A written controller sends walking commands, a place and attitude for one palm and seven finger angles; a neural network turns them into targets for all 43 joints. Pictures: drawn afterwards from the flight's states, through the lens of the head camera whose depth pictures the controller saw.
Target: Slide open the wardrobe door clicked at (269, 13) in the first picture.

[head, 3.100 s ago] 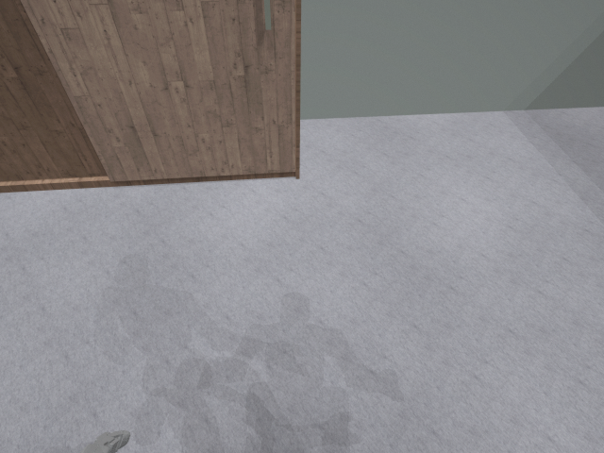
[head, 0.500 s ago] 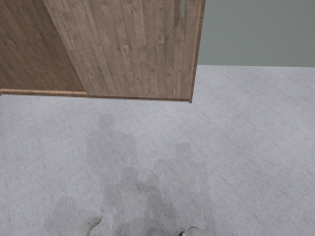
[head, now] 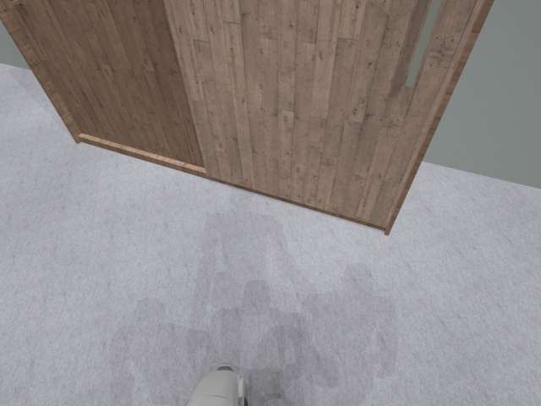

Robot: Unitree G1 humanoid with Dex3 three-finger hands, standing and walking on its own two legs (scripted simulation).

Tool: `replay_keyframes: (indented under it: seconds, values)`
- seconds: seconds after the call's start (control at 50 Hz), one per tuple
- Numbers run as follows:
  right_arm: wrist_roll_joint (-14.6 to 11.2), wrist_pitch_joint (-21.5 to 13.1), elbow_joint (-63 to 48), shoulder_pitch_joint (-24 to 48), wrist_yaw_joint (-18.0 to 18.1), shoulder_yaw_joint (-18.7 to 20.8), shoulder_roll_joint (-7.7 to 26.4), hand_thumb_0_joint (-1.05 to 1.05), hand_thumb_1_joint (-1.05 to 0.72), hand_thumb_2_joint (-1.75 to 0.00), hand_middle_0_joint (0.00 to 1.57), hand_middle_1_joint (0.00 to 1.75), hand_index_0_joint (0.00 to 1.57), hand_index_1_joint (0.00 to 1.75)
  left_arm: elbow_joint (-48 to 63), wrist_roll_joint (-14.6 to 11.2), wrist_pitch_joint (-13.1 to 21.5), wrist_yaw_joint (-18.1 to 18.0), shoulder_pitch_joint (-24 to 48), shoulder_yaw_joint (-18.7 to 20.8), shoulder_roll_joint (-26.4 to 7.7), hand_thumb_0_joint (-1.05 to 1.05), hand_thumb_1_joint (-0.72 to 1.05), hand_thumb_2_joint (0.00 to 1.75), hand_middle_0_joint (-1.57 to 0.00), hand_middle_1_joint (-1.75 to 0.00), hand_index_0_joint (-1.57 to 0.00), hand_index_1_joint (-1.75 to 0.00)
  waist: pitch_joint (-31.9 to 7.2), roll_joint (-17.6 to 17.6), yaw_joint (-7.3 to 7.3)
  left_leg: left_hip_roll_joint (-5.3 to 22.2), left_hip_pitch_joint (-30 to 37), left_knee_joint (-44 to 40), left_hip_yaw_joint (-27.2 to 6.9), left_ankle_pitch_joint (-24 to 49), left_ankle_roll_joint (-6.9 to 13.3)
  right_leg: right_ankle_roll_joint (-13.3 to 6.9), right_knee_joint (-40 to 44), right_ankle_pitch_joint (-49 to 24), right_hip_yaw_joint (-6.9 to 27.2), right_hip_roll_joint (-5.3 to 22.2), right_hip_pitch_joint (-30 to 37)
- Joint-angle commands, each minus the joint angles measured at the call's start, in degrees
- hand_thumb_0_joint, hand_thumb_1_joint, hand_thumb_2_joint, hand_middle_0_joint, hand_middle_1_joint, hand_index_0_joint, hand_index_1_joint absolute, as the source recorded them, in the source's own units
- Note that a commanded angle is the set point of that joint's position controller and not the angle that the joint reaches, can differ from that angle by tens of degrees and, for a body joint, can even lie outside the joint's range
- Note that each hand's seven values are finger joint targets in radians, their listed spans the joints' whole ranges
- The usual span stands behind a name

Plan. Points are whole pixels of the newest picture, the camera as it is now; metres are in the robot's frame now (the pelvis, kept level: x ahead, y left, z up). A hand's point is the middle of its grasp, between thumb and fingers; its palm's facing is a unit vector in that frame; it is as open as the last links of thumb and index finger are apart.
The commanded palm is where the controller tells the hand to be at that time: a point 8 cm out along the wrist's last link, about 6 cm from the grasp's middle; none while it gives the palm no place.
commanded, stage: walk to a spot facing it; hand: right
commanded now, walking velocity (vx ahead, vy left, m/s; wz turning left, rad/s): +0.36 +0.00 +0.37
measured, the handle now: (428, 24) +0.95 -0.29 +0.13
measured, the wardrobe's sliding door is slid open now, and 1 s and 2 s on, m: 0.00 0.00 0.00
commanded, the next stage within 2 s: turn to face it in 0.28 s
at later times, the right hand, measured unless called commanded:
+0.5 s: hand (387, 356) +0.26 -0.18 -0.19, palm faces -0.03 +0.98 -0.17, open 7.3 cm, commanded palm none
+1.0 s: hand (398, 293) +0.38 -0.21 -0.16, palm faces +0.15 +0.96 -0.24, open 7.4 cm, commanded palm none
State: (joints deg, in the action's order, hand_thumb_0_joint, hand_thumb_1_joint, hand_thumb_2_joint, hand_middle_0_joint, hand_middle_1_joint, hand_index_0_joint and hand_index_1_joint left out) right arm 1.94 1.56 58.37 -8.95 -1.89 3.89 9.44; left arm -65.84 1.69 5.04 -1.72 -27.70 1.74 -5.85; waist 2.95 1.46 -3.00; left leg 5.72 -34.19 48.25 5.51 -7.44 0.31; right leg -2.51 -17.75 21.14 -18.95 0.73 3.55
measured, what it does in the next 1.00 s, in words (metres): walks ahead: left foot, then right foot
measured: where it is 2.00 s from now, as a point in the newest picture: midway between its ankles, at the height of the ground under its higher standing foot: (291, 365)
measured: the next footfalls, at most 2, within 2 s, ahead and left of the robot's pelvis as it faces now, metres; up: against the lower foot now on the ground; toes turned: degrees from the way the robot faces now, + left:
left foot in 0.14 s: +0.20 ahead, +0.12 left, +0.00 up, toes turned +12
right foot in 0.52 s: +0.40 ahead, -0.10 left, +0.00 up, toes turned -4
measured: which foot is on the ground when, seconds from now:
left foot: up 0.00-0.12, down 0.14-0.54, up 0.56-1.00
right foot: down 0.00-0.12, up 0.14-0.50, down 0.52-1.00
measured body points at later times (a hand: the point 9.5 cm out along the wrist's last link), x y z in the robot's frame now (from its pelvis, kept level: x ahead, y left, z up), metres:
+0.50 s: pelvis +0.24 +0.00 -0.01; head +0.25 -0.02 +0.44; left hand +0.30 +0.26 -0.14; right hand +0.26 -0.23 -0.17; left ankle +0.16 +0.12 -0.74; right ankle +0.35 -0.10 -0.73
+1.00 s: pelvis +0.29 +0.00 +0.00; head +0.32 -0.01 +0.45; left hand +0.35 +0.23 -0.15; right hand +0.37 -0.26 -0.14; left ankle +0.31 +0.14 -0.70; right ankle +0.36 -0.10 -0.74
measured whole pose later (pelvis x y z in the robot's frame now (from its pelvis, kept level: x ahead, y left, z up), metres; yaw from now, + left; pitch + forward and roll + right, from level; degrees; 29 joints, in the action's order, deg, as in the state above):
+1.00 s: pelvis +0.29 +0.00 +0.00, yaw -7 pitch +0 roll +1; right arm 0.9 2.3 54.4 -7.8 1.4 4.1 11.2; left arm -56.9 1.8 -1.6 -0.2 -14.0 3.6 -10.3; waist 3.0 -1.0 -2.5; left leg 2.2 -22.1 46.3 0.7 -24.1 -3.7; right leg -3.3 -25.9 6.8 1.6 -3.1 -19.4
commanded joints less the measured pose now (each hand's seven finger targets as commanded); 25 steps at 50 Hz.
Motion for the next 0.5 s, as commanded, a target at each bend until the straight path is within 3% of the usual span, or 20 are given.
replay_keyframes:
  seconds: [0.0, 0.04, 0.06, 0.08, 0.1, 0.12, 0.14, 0.16, 0.18, 0.22, 0.28, 0.32, 0.36, 0.42, 0.46, 0.48]
  values:
    - [-0.19, -2.35, -6.55, 7.62, -0.1, -0.32, 0.64, 0.0, -0.9, -0.9, 0.2, 0.3, 0.2, 0.3, 0.2, 0.03, 0.17, -0.31, -6.35, 1.37, -8.59, 0.0, 0.9, 0.9, -0.2, -0.3, -0.2, -0.3, 5.72, -8.0, -0.32, -2.74, -2.26, -8.36, 4.19, -5.42, 2.36, -3.42, 1.15, -45.92, 5.76, 18.33, 2.61]
    - [-0.06, -2.96, -4.93, 1.58, 0.25, -0.05, 1.74, 0.0, -0.9, -0.9, 0.2, 0.3, 0.2, 0.3, 0.45, -0.19, -0.04, -0.34, -5.06, 1.6, -9.86, 0.0, 0.9, 0.9, -0.2, -0.3, -0.2, -0.3, 1.29, -9.56, 2.36, -6.13, 6.56, -10.82, 6.43, -8.45, 4.45, -2.7, -7.57, -62.07, 3.78, 18.43, 3.51]
    - [0.11, -3.43, -3.22, -3.86, 0.47, 0.28, 2.81, 0.0, -0.9, -0.9, 0.2, 0.3, 0.2, 0.3, 0.88, -0.39, -0.19, -0.27, -3.91, 1.78, -10.78, 0.0, 0.9, 0.9, -0.2, -0.3, -0.2, -0.3, -2.29, -9.7, 4.85, -7.65, 14.05, -13.38, 7.28, -7.42, 5.18, -1.64, -14.79, -64.96, 2.69, 17.59, 2.36]
    - [0.34, -4.07, -0.84, -12.19, 0.76, 1.12, 5.04, 0.0, -0.9, -0.9, 0.2, 0.3, 0.2, 0.3, 1.77, -0.76, -0.24, 0.06, -1.93, 1.99, -11.26, 0.0, 0.9, 0.9, -0.2, -0.3, -0.2, -0.3, -7.12, -7.68, 9.12, -7.2, 27.1, -17.79, 6.0, -2.06, 6.2, -0.01, -26.57, -59.61, 1.46, 16.39, -4.05]
    - [0.48, -4.79, 1.2, -19.59, 1.36, 2.6, 10.61, 0.0, -0.9, -0.9, 0.2, 0.3, 0.2, 0.3, 3.16, -1.56, -0.17, 0.85, -1.98, 1.65, -9.19, 0.0, 0.9, 0.9, -0.2, -0.3, -0.2, -0.3, -13.99, 1.48, 11.82, 4.68, 44.7, -19.27, -8.3, 1.95, 10.5, 2.16, -43.32, -37.46, 0.68, 12.53, -20.14]
    - [-0.67, -4.97, 2.41, -23.65, 2.05, 3.56, 15.18, 0.0, -0.9, -0.9, 0.2, 0.3, 0.2, 0.3, 5.22, -1.95, 0.28, 0.72, -1.44, 1.16, -6.11, 0.0, 0.9, 0.9, -0.2, -0.3, -0.2, -0.3, -18.8, 10.66, 10.97, 18.9, 55.6, -24.07, -35.06, 16.79, 18.4, 5.14, -61.77, 10.3, 5.39, 2.03, -36.77]
    - [-1.64, -4.58, 1.9, -20.94, 2.66, 3.71, 15.79, 0.0, -0.9, -0.9, 0.2, 0.3, 0.2, 0.3, 6.6, -1.83, -0.05, 0.49, 3.69, 1.67, -7.39, 0.0, 0.9, 0.9, -0.2, -0.3, -0.2, -0.3, -15.09, 4.08, 10.8, 19.64, 51.73, -27.82, -34.29, 15.95, 20.2, 3.36, -66.74, 9.93, 14.17, 4.04, -40.94]
    - [-1.58, -4.52, 1.15, -16.4, 2.83, 3.12, 13.44, 0.0, -0.9, -0.9, 0.2, 0.3, 0.2, 0.3, 7.02, -1.74, -0.27, 0.74, 6.52, 1.88, -6.04, 0.0, 0.9, 0.9, -0.2, -0.3, -0.2, -0.3, -9.21, 0.34, 9.04, 17.7, 43.37, -29.13, -28.12, 10.98, 17.89, 3.17, -66.22, 4.18, 15.89, 7.15, -41.63]
    - [-1.59, -4.67, 0.38, -12.75, 3.03, 2.35, 10.46, 0.0, -0.9, -0.9, 0.2, 0.3, 0.2, 0.3, 7.43, -1.27, -0.8, 0.85, 8.46, 1.97, -5.47, 0.0, 0.9, 0.9, -0.2, -0.3, -0.2, -0.3, -4.05, -3.55, 7.16, 15.59, 34.56, -30.59, -24.16, 9.44, 15.51, 3.22, -63.42, 1.07, 16.8, 8.6, -40.63]
    - [-0.93, -5.53, -0.1, -8.21, 3.18, 0.69, 6.53, 0.0, -0.9, -0.9, 0.2, 0.3, 0.2, 0.3, 6.3, -0.29, -2.36, 0.93, 5.91, 1.57, -3.78, 0.0, 0.9, 0.9, -0.2, -0.3, -0.2, -0.3, 1.69, -2.6, 2.71, 11.99, 20.06, -34.18, -15.34, 7.42, 11.42, 3.84, -55.99, -1.7, 16.92, 10.43, -35.13]
    - [-0.15, -6.24, -0.28, -6.36, 3.23, 0.31, 5.57, 0.0, -0.9, -0.9, 0.2, 0.3, 0.2, 0.3, 6.07, -0.2, -3.57, 1.44, 2.62, 1.55, -2.09, 0.0, 0.9, 0.9, -0.2, -0.3, -0.2, -0.3, 0.77, 2.09, -0.34, 8.06, 14.99, -34.15, -8.1, 10.81, 9.99, 5.14, -43.87, -2.6, 14.93, 9.63, -30.09]
    - [-0.52, -6.08, -0.52, -5.99, 2.75, 0.14, 6.43, 0.0, -0.9, -0.9, 0.2, 0.3, 0.2, 0.3, 7.32, -0.43, -3.66, 1.98, 5.47, 1.19, -2.39, 0.0, 0.9, 0.9, -0.2, -0.3, -0.2, -0.3, 1.1, 5.51, 0.13, 5.58, 14.11, -34.14, -6.03, 9.55, 9.32, 5.79, -35.07, -6.69, 13.29, 8.89, -28.34]
    - [-0.65, -5.97, 0.26, -7.77, 2.5, 0.21, 6.96, 0.0, -0.9, -0.9, 0.2, 0.3, 0.2, 0.3, 8.49, -0.42, -3.07, 2.34, 9.89, 1.1, -3.41, 0.0, 0.9, 0.9, -0.2, -0.3, -0.2, -0.3, 1.14, 7.75, 1.8, 5.23, 17.06, -32.98, -6.5, 9.39, 8.85, 5.78, -28.57, -9.1, 12.3, 7.69, -28.3]
    - [-0.53, -5.73, 0.8, -8.76, 2.71, 0.57, 8.85, 0.0, -0.9, -0.9, 0.2, 0.3, 0.2, 0.3, 9.3, -0.61, -2.45, 2.58, 12.9, 1.0, -4.73, 0.0, 0.9, 0.9, -0.2, -0.3, -0.2, -0.3, -0.69, 6.68, 2.74, 6.46, 24.21, -29.05, -4.9, 14.49, 7.15, 4.76, -21.58, -10.18, 11.6, 5.66, -26.88]
    - [-0.87, -5.26, 1.23, -9.29, 2.99, 0.51, 8.87, 0.0, -0.9, -0.9, 0.2, 0.3, 0.2, 0.3, 8.49, -0.54, -2.16, 2.29, 11.3, 1.08, -6.43, 0.0, 0.9, 0.9, -0.2, -0.3, -0.2, -0.3, -2.31, 3.51, 1.86, 5.81, 26.29, -23.35, -2.01, 17.45, 4.82, 4.13, -14.94, -14.6, 10.96, 3.79, -20.88]
    - [-0.93, -4.89, 1.31, -9.8, 3.19, 0.32, 8.35, 0.0, -0.9, -0.9, 0.2, 0.3, 0.2, 0.3, 7.05, -0.35, -1.86, 2.21, 6.64, 1.55, -8.62, 0.0, 0.9, 0.9, -0.2, -0.3, -0.2, -0.3, -4.96, -2.25, 0.14, 4.5, 24.8, -15.07, -0.07, 15.16, 2.81, 3.53, -11.15, -22.64, 12.89, 4.2, -13.29]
